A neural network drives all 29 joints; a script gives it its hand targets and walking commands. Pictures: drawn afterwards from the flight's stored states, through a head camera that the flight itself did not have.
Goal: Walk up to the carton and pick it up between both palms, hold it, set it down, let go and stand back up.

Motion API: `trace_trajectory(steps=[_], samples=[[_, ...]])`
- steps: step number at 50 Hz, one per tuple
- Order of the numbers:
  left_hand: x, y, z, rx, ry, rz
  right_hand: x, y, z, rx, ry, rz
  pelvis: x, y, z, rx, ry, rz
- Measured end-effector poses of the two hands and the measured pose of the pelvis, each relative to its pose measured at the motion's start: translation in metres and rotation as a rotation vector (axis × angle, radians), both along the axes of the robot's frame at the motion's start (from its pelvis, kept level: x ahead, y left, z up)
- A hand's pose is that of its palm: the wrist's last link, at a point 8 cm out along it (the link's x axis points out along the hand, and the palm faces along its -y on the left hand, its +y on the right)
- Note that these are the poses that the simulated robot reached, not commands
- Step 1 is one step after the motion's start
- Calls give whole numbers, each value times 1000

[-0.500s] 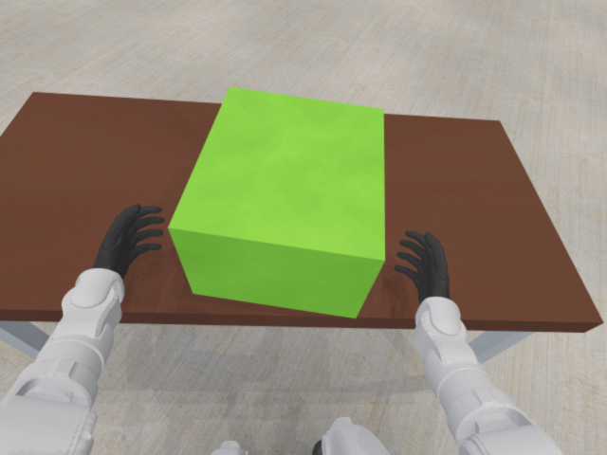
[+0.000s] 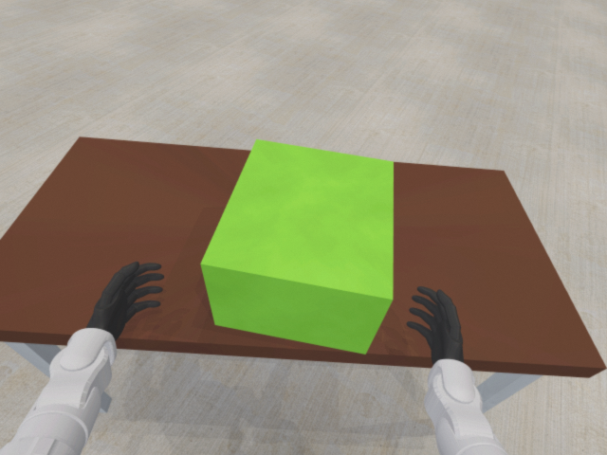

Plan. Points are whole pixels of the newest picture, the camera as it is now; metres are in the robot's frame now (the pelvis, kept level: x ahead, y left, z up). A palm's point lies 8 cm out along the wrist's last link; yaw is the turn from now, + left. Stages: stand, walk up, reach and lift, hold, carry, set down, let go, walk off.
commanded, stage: set down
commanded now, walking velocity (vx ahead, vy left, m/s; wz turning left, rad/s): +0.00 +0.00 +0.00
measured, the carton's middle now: (307, 240) +0.48 -0.03 -0.04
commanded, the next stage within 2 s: none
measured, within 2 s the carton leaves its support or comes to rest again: neither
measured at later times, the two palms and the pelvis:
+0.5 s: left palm (73, 380) +0.22 +0.27 +0.01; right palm (449, 389) +0.20 -0.20 -0.01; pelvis +0.01 +0.01 +0.01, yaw +0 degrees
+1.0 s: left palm (76, 417) +0.19 +0.26 -0.01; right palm (449, 404) +0.19 -0.20 -0.02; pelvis +0.02 +0.00 +0.01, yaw -1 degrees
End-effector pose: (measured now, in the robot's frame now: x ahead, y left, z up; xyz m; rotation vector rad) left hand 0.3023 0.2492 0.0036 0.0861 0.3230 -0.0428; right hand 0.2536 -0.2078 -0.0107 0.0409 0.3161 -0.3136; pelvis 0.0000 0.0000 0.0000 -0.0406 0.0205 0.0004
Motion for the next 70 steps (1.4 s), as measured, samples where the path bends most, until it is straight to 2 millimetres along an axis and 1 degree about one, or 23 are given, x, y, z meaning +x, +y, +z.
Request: trace_trajectory(steps=[2,6,10,13,16,20,25,30,34,39,42,48,50,52,55,61,64,70], samples=[[-4,-3,-3,3,4,-6,-5,0,-3,6,18,-11,2,0,1,-3,-17,0],[-15,-6,-2,-2,-26,-11,-16,1,-4,7,15,-20,6,0,4,-4,-32,-2],[-33,3,-6,3,-4,1,-31,2,-7,1,23,-27,9,1,6,-6,-53,-1],[-44,12,-6,10,8,22,-38,3,-9,3,32,-33,9,3,7,-6,-65,-2],[-53,19,-2,14,-15,37,-40,6,-7,2,15,-26,8,5,7,-5,-71,-1],[-66,21,5,13,-35,25,-45,9,-1,5,-8,-20,8,9,9,-5,-99,-5],[-79,19,4,5,-4,16,-52,10,-2,16,4,-28,6,14,9,-8,-128,-6],[-88,10,5,-14,-15,17,-55,14,4,26,-6,-17,6,16,10,-3,-151,-13],[-95,9,1,-14,6,30,-58,17,5,15,20,6,8,15,11,-1,-165,-18],[-105,10,3,-17,-12,52,-62,14,7,6,34,0,12,11,12,-1,-174,-20],[-110,11,-2,-9,16,56,-65,12,2,1,64,-4,13,8,13,-1,-178,-15],[-116,10,-11,0,81,57,-69,12,-9,4,122,3,15,5,14,-1,-161,-17],[-116,8,-11,5,91,58,-68,12,-11,7,129,8,16,5,14,-1,-153,-19],[-115,6,-8,3,84,60,-66,12,-12,8,125,14,18,5,14,-2,-144,-20],[-113,5,-9,8,99,59,-64,12,-14,4,130,31,19,4,15,0,-135,-20],[-110,5,-12,10,118,64,-60,8,-10,-14,108,37,22,3,16,2,-133,-20],[-108,3,-14,12,126,59,-62,6,-11,-15,114,34,22,3,16,3,-133,-23],[-110,-2,-20,24,159,51,-75,1,-22,-19,174,37,23,2,17,2,-141,-31]])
